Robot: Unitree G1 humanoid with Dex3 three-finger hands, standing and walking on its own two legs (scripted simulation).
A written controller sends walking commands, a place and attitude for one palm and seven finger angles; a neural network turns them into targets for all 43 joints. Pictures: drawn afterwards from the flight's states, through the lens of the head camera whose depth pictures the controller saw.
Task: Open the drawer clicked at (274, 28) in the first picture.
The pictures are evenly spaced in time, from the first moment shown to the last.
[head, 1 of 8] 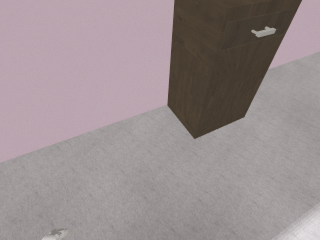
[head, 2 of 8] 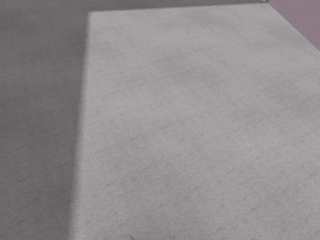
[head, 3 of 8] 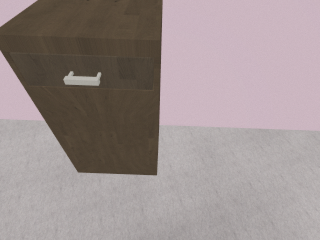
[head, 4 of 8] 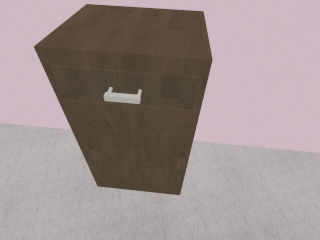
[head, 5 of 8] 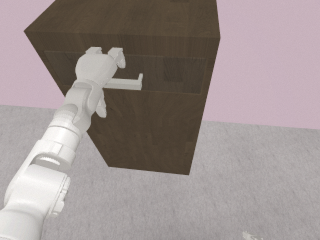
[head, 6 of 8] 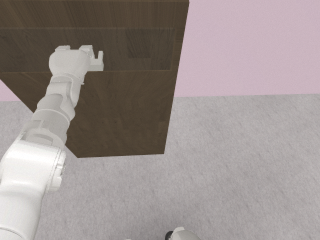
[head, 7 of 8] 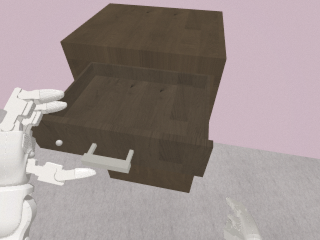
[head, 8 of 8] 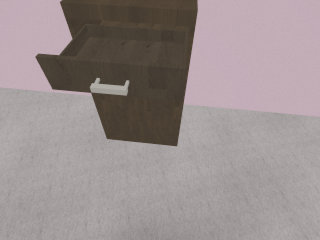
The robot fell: no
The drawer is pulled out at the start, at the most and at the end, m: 0.00 0.30 0.29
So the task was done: yes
